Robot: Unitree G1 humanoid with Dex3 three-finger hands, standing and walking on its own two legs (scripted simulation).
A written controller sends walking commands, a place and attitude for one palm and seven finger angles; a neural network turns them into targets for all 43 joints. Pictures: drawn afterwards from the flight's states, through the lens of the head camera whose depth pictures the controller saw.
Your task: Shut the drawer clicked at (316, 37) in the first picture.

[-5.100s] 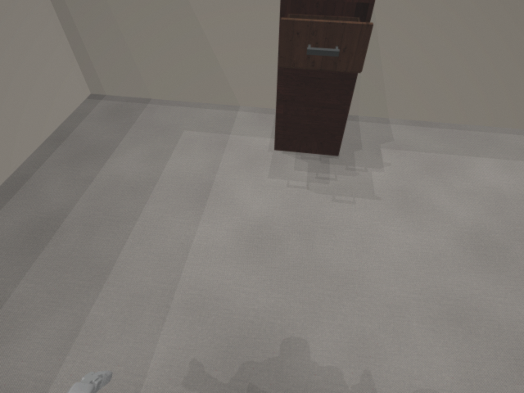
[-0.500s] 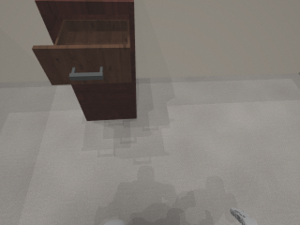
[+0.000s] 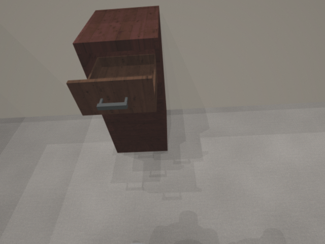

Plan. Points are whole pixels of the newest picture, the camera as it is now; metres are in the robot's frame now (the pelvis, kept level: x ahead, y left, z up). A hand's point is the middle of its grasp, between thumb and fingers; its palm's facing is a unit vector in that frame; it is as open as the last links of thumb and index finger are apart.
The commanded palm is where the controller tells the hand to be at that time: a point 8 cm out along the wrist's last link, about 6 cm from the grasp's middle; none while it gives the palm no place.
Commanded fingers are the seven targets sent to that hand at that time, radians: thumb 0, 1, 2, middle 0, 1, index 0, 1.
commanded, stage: take the last steps up to it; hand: left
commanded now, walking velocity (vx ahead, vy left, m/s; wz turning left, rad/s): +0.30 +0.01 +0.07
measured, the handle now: (113, 103) +0.64 +0.25 -0.05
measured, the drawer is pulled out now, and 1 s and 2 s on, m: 0.23 0.23 0.23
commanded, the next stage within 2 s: come to a stop and stand still in 0.82 s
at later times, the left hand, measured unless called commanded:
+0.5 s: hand out of the picture +0.04 +0.24 -0.18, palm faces +0.08 -0.99 -0.12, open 7.4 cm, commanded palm none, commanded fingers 0.00 0.90 0.90 -0.20 -0.30 -0.20 -0.30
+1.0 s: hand (122, 175) +0.38 +0.19 -0.17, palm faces -0.02 -0.98 -0.19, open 7.4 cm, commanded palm none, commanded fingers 0.00 0.90 0.90 -0.20 -0.30 -0.20 -0.30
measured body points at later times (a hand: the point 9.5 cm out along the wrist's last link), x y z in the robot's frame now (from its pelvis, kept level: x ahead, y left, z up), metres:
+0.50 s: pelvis +0.11 +0.08 +0.00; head +0.12 +0.10 +0.45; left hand +0.04 +0.29 -0.17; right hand +0.17 -0.16 -0.14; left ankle +0.10 +0.15 -0.74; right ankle +0.05 -0.06 -0.66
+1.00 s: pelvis +0.27 +0.03 -0.02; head +0.31 +0.01 +0.43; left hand +0.39 +0.24 -0.16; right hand +0.17 -0.17 -0.18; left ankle +0.16 +0.15 -0.67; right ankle +0.35 -0.05 -0.74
